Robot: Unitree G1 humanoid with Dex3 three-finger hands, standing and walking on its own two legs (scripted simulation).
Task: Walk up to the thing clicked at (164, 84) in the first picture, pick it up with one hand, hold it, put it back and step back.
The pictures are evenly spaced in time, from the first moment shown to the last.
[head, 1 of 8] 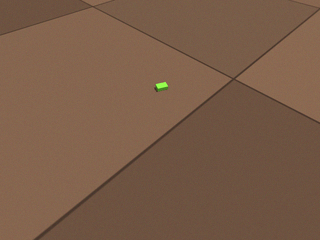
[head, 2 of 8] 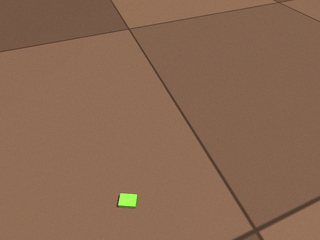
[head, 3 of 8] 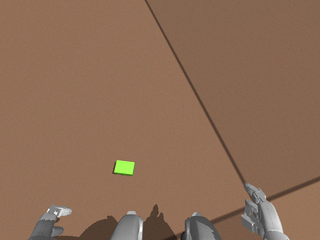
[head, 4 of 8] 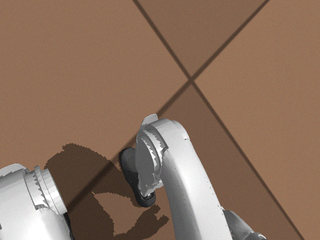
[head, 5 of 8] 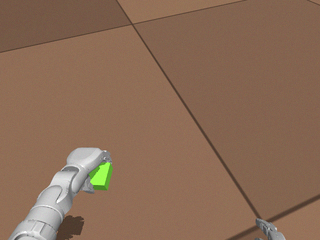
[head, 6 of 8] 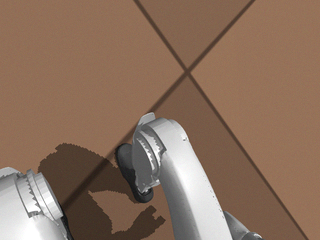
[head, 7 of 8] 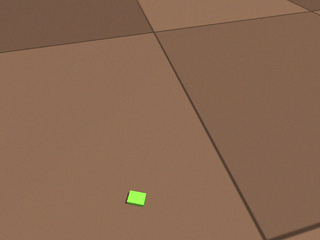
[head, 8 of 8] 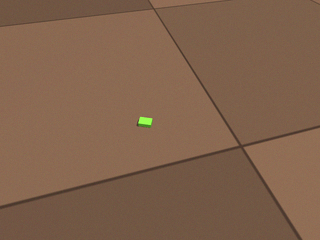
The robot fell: no
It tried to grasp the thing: yes
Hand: left
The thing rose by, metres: 0.69
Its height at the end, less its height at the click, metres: +0.00
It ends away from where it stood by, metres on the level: 0.02
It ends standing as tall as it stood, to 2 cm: yes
